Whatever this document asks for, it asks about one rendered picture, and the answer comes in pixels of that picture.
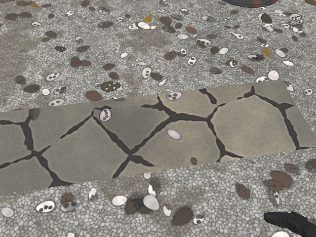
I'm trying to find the right robot hand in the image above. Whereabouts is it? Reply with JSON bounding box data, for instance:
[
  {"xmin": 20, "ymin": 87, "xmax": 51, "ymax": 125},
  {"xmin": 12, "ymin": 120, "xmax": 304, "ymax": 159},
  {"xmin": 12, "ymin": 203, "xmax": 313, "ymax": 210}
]
[{"xmin": 264, "ymin": 211, "xmax": 316, "ymax": 237}]

